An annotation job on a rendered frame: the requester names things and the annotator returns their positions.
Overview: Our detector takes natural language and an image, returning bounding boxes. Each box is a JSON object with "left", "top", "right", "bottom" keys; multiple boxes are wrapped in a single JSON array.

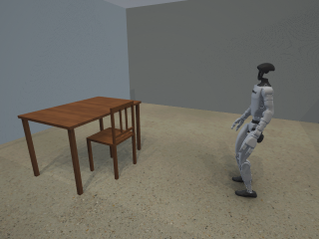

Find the robot right hand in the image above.
[{"left": 231, "top": 118, "right": 244, "bottom": 131}]

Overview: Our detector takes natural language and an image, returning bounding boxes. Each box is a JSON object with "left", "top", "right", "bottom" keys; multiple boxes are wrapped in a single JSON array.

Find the left robot upper arm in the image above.
[{"left": 261, "top": 87, "right": 274, "bottom": 117}]

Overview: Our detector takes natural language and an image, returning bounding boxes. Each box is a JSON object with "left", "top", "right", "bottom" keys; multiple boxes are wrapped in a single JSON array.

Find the table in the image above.
[{"left": 17, "top": 97, "right": 141, "bottom": 195}]

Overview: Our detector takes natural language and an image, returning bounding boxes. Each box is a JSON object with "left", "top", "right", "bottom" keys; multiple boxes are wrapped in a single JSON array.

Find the robot left forearm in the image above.
[{"left": 251, "top": 111, "right": 273, "bottom": 139}]

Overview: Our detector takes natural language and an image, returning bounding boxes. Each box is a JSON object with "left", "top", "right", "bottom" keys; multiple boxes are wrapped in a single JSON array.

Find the robot left hand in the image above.
[{"left": 239, "top": 136, "right": 257, "bottom": 156}]

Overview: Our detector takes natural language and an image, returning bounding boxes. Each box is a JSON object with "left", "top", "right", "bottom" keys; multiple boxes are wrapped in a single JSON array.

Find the right robot shin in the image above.
[{"left": 234, "top": 154, "right": 240, "bottom": 167}]

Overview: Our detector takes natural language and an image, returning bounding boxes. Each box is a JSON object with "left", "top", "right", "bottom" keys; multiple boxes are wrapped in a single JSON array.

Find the robot torso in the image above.
[{"left": 248, "top": 84, "right": 272, "bottom": 132}]

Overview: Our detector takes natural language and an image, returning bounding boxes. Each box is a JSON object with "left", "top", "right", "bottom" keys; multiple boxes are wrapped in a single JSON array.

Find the chair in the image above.
[{"left": 86, "top": 101, "right": 137, "bottom": 180}]

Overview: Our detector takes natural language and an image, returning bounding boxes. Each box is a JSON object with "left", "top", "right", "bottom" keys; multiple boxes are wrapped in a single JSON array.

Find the robot right forearm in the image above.
[{"left": 241, "top": 105, "right": 251, "bottom": 120}]

